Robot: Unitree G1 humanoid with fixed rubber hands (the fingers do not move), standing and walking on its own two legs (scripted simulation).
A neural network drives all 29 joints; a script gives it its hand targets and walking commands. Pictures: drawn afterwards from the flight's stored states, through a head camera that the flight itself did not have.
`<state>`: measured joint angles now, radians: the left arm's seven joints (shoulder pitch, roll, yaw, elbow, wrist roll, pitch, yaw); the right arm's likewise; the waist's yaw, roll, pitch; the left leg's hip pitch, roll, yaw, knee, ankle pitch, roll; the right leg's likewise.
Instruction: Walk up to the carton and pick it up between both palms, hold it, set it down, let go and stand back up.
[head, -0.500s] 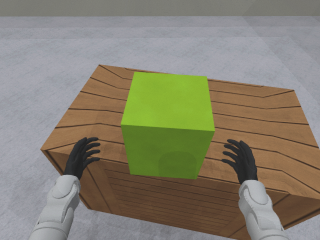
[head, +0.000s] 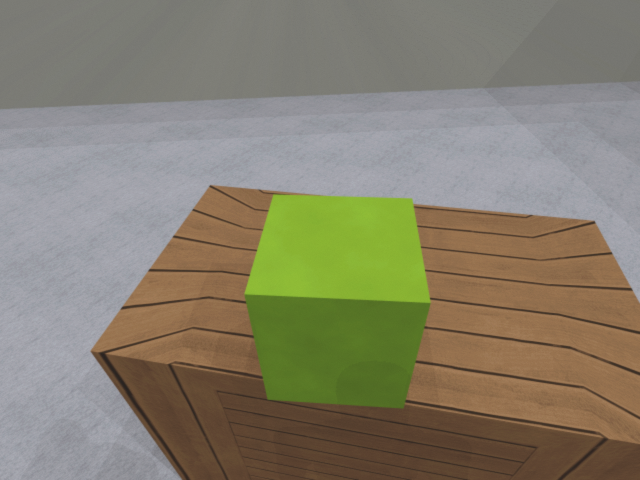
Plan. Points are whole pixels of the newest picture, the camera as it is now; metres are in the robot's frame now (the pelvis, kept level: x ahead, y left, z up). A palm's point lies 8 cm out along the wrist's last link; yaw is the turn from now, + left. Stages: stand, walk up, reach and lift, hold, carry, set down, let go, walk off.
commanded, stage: stand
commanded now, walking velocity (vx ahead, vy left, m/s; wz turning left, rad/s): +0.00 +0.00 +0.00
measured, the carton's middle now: (338, 301) +0.40 +0.01 +0.01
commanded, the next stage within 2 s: none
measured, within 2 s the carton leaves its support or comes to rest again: neither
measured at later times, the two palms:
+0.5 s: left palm out of the picture -0.03 +0.20 -0.13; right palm out of the picture -0.03 -0.24 -0.15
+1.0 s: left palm out of the picture -0.07 +0.16 -0.14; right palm out of the picture -0.11 -0.24 -0.16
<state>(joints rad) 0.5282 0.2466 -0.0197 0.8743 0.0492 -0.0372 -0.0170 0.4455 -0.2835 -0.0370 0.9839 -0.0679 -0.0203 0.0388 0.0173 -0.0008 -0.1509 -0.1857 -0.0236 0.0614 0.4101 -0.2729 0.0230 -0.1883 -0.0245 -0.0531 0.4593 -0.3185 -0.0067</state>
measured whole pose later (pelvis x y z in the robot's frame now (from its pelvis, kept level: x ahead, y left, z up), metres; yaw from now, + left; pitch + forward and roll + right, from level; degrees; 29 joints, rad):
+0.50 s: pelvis -0.01 -0.02 +0.00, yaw -1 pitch +0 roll +1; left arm 0.46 0.17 -0.03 0.98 0.02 -0.03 0.01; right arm 0.39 -0.18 0.04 1.10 -0.03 -0.01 -0.01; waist 0.01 0.02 -0.11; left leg -0.13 0.02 0.07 0.39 -0.26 -0.01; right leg -0.14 0.02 -0.04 0.43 -0.29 -0.04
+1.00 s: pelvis -0.02 -0.04 +0.00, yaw -2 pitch -1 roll +1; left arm 0.44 0.11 -0.03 1.08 0.02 -0.02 0.04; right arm 0.42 -0.13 0.04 1.20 -0.02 0.01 -0.04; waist 0.00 0.02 -0.04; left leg -0.13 0.05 0.06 0.42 -0.25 -0.04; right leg -0.14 0.05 -0.05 0.45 -0.29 -0.08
